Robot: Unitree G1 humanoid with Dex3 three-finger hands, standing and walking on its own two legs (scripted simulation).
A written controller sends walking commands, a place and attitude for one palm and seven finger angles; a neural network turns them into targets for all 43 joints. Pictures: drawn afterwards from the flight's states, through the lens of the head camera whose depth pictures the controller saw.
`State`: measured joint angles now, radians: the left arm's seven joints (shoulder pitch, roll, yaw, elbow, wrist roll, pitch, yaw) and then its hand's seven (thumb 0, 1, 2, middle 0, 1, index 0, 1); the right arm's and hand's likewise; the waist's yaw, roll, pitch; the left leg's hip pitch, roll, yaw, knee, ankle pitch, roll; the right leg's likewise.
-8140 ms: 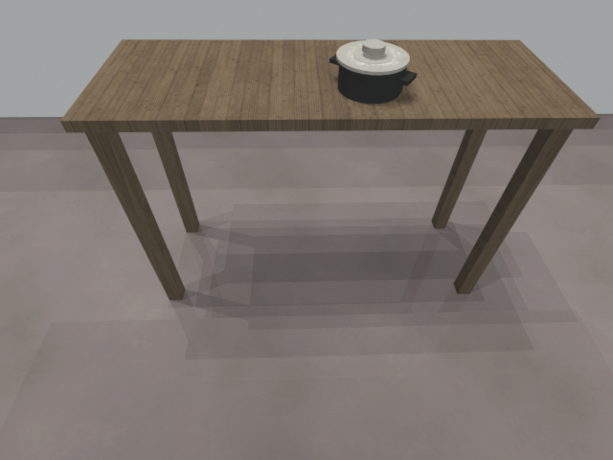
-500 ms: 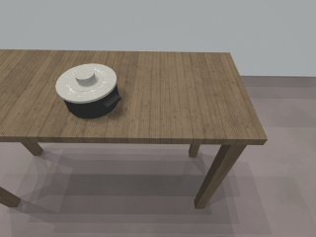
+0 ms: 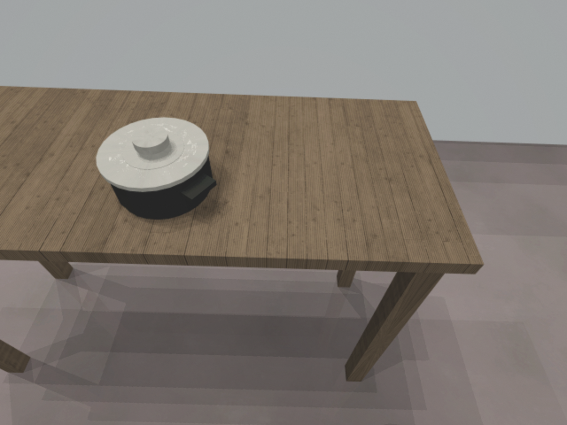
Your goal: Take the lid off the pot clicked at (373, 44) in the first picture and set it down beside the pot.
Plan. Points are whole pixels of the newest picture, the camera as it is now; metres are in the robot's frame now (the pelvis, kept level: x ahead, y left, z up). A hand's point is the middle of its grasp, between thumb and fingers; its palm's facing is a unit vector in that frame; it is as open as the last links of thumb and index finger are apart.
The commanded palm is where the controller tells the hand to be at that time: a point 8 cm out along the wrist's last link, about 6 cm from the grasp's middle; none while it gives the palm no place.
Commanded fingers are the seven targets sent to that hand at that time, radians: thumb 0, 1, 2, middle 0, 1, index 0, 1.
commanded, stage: look again from close up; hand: left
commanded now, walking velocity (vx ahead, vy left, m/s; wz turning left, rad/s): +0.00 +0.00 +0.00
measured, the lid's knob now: (150, 140) +0.49 +0.25 +0.13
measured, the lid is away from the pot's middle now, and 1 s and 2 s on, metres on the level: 0.00 0.00 0.00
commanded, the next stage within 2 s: shuffle to correct the standing spot in 0.18 s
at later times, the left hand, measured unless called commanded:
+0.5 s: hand out of the picture +0.00 +0.20 -0.18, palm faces +0.09 -0.98 -0.19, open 7.4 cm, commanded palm none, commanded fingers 0.00 0.90 0.90 -0.20 -0.30 -0.20 -0.30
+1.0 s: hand out of the picture +0.04 +0.24 -0.16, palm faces +0.09 -0.96 -0.27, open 7.4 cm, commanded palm none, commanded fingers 0.00 0.90 0.90 -0.20 -0.30 -0.20 -0.30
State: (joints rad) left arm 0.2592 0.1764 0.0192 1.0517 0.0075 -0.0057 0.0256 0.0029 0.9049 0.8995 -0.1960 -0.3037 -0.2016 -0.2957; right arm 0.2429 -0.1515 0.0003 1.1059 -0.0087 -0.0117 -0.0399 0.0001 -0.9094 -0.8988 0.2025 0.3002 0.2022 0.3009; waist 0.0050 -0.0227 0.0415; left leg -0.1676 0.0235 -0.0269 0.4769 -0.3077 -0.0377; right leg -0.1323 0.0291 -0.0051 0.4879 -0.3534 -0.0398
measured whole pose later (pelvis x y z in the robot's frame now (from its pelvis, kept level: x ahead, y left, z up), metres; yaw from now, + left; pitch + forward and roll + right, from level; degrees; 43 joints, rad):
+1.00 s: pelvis +0.00 +0.05 +0.00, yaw +1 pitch +0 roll +3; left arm 0.29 0.15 0.04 0.95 0.02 -0.02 0.04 0.00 0.90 0.90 -0.20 -0.30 -0.20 -0.30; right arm 0.30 -0.17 -0.03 1.00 -0.03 0.06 0.01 0.00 -0.90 -0.90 0.20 0.30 0.20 0.30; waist 0.02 0.02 0.06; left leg -0.42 -0.04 0.03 0.99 -0.46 0.00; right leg -0.24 -0.06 -0.09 0.58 -0.34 -0.04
